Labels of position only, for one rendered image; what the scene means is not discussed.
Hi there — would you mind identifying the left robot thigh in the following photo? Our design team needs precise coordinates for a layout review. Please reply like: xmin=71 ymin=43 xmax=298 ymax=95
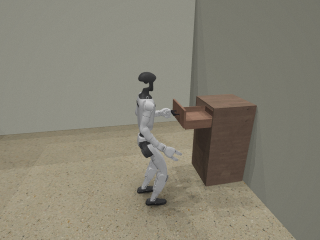
xmin=149 ymin=160 xmax=157 ymax=169

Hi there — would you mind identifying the right robot hand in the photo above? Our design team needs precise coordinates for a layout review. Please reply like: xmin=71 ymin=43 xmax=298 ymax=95
xmin=163 ymin=146 xmax=182 ymax=161

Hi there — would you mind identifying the robot right foot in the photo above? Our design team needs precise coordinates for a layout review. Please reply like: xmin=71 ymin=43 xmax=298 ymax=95
xmin=145 ymin=197 xmax=167 ymax=206

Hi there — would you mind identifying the drawer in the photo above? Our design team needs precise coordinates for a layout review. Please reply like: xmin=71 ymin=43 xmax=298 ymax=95
xmin=172 ymin=99 xmax=213 ymax=130

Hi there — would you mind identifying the left robot hand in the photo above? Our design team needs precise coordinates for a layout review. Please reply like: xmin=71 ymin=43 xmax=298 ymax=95
xmin=160 ymin=108 xmax=172 ymax=119

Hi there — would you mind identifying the right robot upper arm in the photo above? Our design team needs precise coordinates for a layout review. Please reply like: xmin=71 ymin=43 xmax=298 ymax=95
xmin=139 ymin=100 xmax=154 ymax=135

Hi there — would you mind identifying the robot right forearm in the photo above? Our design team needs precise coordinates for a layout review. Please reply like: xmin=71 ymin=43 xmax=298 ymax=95
xmin=142 ymin=127 xmax=166 ymax=152

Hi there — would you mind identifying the robot left forearm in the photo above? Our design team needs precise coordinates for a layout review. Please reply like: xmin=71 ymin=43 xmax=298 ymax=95
xmin=154 ymin=110 xmax=161 ymax=117

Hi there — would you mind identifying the handle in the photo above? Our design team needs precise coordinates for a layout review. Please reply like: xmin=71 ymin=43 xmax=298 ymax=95
xmin=171 ymin=110 xmax=180 ymax=116

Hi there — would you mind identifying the cabinet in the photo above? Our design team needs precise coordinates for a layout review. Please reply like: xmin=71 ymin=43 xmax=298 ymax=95
xmin=191 ymin=94 xmax=257 ymax=187

